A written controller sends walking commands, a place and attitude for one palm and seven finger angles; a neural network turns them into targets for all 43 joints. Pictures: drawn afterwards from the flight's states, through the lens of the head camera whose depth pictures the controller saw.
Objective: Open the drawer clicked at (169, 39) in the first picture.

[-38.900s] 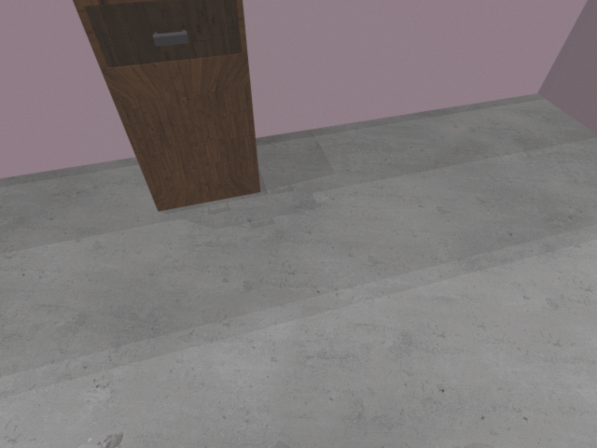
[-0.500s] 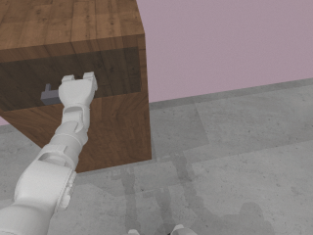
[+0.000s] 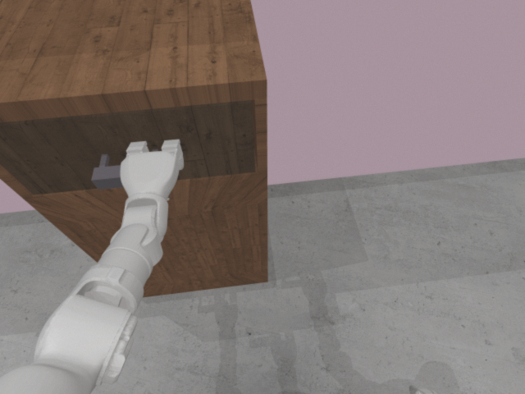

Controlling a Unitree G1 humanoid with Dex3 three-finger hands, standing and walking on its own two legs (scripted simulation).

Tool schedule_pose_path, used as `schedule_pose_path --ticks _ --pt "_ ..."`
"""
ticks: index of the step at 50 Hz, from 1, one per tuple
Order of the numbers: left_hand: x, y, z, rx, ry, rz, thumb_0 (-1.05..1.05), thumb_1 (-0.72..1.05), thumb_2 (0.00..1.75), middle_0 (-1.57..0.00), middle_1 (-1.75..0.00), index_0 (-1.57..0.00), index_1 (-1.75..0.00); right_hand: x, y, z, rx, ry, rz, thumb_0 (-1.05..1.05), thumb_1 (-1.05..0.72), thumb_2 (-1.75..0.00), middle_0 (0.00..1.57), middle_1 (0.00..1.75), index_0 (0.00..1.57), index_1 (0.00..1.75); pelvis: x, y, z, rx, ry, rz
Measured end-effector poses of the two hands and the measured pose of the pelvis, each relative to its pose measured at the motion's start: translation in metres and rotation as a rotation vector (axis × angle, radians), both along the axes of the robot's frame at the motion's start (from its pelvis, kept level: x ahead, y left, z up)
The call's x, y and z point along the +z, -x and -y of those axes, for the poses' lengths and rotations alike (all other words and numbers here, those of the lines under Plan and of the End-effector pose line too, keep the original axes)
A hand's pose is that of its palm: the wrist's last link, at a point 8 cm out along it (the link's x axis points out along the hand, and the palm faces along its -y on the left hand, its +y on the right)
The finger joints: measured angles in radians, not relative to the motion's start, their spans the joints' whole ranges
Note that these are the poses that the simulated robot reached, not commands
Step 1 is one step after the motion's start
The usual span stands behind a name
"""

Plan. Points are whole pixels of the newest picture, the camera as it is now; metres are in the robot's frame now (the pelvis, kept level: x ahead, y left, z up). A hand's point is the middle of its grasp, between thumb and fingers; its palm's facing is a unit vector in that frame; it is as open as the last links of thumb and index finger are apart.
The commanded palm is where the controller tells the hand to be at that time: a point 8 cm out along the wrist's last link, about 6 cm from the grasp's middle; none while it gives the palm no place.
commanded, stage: pull the drawer open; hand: left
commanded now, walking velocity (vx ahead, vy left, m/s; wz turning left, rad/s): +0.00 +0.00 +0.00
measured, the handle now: (129, 166) +0.49 +0.24 +0.04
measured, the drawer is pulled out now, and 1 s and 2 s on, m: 0.00 0.02 0.07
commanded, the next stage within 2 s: none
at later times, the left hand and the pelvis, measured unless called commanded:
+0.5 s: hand (160, 196) +0.43 +0.18 +0.01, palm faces -0.01 -0.04 -1.00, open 5.8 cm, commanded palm +0.39 +0.19 +0.07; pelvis +0.00 +0.00 +0.01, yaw -3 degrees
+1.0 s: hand (159, 201) +0.42 +0.18 +0.01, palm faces -0.02 -0.01 -1.00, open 5.8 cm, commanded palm +0.41 +0.19 +0.07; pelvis -0.01 +0.00 +0.00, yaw +0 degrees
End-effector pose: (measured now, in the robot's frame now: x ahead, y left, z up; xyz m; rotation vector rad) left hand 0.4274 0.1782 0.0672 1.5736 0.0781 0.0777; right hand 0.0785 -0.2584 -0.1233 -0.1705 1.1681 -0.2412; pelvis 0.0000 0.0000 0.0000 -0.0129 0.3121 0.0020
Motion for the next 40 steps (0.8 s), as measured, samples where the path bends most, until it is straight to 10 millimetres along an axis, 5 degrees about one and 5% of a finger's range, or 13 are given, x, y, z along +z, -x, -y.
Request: schedule_pose_path --ticks 22,28,40 --pt "0.002 0.008 0.0 -0.002 0.044 -0.022 0.01 0.67 0.76 -0.35 -1.35 -0.42 -1.35 0.001 0.067 0.008 -0.118 -0.013 -0.101 0.01 -0.91 -0.9 0.2 0.3 0.2 0.3 0.004 0.003 0.004 -0.048 -0.005 0.015" --pt "0.001 0.018 0.001 -0.007 0.049 -0.007 0.01 0.66 0.77 -0.35 -1.35 -0.42 -1.35 0.003 0.047 0.006 -0.11 -0.025 -0.06 0.01 -0.91 -0.9 0.2 0.3 0.2 0.3 0.007 -0.004 0.002 -0.051 -0.004 0.027" --pt "0.001 0.036 0.002 -0.012 0.035 0.01 0.0 0.65 0.81 -0.37 -1.35 -0.42 -1.35 0.013 -0.036 -0.004 0.021 -0.014 0.099 0.01 -0.91 -0.9 0.2 0.3 0.2 0.3 0.007 -0.005 -0.001 -0.011 -0.004 0.059"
